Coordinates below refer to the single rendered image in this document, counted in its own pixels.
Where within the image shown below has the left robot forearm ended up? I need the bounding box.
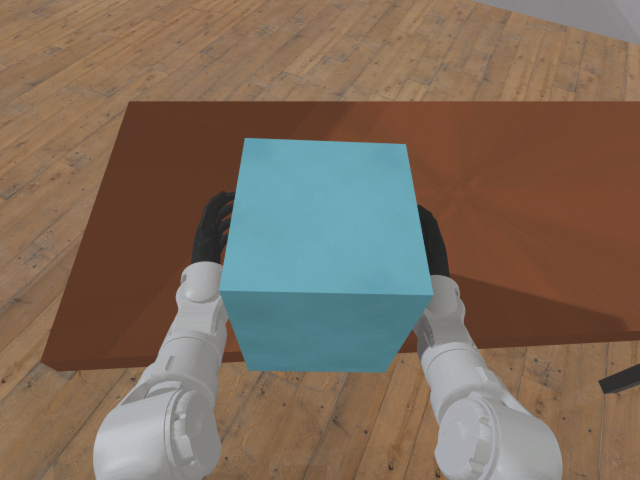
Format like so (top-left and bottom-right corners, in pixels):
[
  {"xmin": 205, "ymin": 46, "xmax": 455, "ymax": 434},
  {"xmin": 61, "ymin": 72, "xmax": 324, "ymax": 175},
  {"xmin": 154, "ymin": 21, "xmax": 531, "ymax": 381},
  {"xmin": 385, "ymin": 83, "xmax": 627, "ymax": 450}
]
[{"xmin": 93, "ymin": 261, "xmax": 229, "ymax": 480}]

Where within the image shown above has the carton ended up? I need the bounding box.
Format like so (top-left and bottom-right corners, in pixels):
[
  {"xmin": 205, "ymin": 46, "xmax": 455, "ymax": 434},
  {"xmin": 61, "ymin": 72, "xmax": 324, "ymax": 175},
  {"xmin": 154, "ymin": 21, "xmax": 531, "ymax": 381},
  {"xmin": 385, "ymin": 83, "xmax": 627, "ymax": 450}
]
[{"xmin": 219, "ymin": 138, "xmax": 434, "ymax": 373}]

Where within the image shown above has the robot right upper arm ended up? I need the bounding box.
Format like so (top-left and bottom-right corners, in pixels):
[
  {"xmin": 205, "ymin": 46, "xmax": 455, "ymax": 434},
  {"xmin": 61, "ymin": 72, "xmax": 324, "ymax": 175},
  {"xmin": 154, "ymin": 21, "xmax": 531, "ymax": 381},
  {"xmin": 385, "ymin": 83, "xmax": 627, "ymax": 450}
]
[{"xmin": 435, "ymin": 396, "xmax": 562, "ymax": 480}]

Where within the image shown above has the right robot hand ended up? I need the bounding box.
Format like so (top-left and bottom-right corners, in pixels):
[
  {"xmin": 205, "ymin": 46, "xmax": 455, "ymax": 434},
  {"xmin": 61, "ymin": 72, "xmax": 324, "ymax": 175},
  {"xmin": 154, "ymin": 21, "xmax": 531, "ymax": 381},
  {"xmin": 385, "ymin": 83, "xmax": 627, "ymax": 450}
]
[{"xmin": 417, "ymin": 205, "xmax": 450, "ymax": 278}]

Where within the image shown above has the table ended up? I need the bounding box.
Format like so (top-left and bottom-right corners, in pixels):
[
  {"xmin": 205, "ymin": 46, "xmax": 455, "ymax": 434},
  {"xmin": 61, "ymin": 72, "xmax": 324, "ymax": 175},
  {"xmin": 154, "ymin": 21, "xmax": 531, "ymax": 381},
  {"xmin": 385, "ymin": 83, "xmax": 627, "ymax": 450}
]
[{"xmin": 40, "ymin": 101, "xmax": 640, "ymax": 394}]

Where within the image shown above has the left robot hand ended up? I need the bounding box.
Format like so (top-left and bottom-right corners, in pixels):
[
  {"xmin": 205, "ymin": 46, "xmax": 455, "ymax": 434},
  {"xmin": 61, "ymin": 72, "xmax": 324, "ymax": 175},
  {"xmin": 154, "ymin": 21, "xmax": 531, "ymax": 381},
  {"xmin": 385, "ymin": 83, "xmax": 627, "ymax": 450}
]
[{"xmin": 191, "ymin": 191, "xmax": 236, "ymax": 264}]

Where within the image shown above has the robot left upper arm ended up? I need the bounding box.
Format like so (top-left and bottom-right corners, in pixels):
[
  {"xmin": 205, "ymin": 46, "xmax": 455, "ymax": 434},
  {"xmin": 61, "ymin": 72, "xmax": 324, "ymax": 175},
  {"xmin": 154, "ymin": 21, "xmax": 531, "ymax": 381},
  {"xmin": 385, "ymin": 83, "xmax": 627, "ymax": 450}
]
[{"xmin": 94, "ymin": 388, "xmax": 222, "ymax": 480}]

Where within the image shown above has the right robot forearm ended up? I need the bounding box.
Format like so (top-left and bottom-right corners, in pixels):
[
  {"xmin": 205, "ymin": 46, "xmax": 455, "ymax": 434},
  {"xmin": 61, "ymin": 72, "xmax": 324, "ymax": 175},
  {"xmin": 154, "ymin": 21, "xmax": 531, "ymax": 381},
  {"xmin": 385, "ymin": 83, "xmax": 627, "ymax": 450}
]
[{"xmin": 412, "ymin": 275, "xmax": 563, "ymax": 473}]

